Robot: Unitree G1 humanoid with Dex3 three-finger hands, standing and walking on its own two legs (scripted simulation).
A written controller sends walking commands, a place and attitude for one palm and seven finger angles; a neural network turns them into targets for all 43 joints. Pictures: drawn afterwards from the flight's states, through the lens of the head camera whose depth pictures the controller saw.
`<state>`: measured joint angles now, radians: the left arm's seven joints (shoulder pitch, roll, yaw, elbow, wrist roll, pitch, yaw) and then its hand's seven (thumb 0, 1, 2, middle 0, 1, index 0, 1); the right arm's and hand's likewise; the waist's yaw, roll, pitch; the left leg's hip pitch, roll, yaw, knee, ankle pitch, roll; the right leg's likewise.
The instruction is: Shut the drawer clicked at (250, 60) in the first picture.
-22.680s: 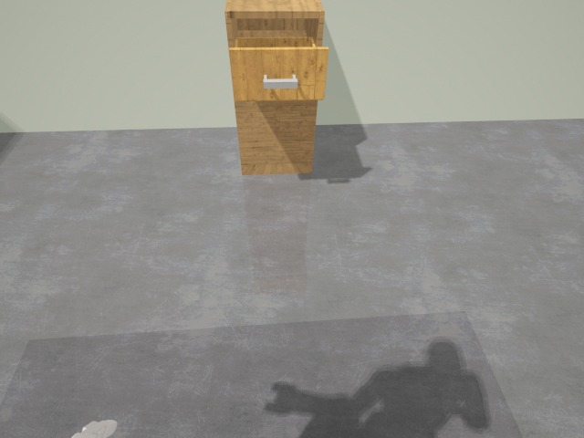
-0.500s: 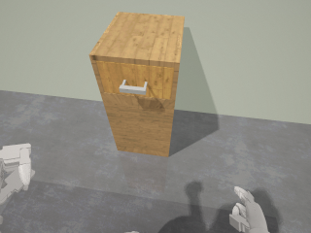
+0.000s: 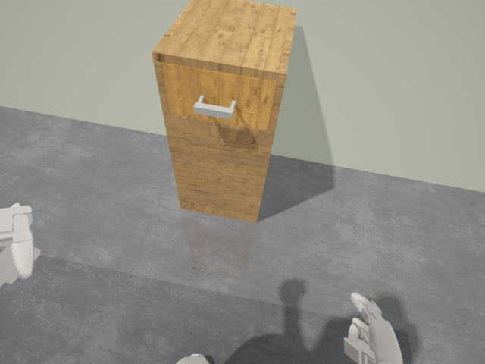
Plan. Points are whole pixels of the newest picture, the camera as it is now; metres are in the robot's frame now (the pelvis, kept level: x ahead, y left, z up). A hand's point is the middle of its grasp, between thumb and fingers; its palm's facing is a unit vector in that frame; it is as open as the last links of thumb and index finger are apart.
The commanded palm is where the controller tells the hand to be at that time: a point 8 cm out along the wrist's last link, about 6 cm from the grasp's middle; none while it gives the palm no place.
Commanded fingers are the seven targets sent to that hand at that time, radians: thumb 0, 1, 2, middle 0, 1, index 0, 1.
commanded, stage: step back with the hand held close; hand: left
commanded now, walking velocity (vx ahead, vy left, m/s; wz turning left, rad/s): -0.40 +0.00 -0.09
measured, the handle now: (215, 106) +0.80 +0.13 -0.08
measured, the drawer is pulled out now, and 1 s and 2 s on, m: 0.00 0.00 0.00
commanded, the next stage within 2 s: stop stepping back and stand still in 0.02 s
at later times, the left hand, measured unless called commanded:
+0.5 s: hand (3, 322) +0.14 +0.25 +0.15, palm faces +0.37 -0.85 -0.38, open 3.3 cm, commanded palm +0.09 +0.29 +0.18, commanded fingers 0.00 0.90 0.90 -1.40 -1.60 -1.40 -1.60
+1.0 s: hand out of the picture +0.15 +0.28 +0.15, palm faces +0.30 -0.85 -0.43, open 3.3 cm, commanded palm +0.08 +0.32 +0.18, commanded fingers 0.00 0.90 0.90 -1.40 -1.60 -1.40 -1.60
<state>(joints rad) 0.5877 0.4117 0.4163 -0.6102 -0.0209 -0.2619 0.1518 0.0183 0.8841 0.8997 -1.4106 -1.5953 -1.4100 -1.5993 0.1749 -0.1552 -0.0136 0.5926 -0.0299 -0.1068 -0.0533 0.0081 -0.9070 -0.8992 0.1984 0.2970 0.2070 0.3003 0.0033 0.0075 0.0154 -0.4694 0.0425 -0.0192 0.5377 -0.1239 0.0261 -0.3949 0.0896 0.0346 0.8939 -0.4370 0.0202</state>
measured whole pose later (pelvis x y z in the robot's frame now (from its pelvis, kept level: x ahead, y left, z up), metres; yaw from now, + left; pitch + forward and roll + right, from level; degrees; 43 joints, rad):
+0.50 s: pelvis -0.06 +0.01 -0.01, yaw -2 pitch -3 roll -3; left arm 0.61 0.37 0.36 -0.49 -0.04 -0.24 0.16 0.01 0.88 0.90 -1.41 -1.60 -1.41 -1.60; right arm 0.30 -0.27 -0.05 0.67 0.00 -0.08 -0.12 0.01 -0.91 -0.90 0.19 0.30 0.20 0.30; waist -0.03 0.02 -0.04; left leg -0.43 0.02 0.01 0.62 -0.14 0.03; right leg -0.09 0.01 0.01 0.56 -0.42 0.03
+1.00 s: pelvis -0.07 +0.05 +0.00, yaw -5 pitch +0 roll +1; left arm 0.56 0.38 0.35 -0.53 -0.03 -0.15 0.15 0.02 0.89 0.90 -1.41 -1.60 -1.41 -1.60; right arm 0.18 -0.17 0.03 0.62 -0.01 -0.13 -0.07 0.01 -0.91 -0.90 0.20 0.30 0.21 0.30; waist 0.01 -0.06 0.03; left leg -0.30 -0.05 0.04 0.46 -0.17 0.05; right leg -0.22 -0.01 0.02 0.57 -0.35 0.01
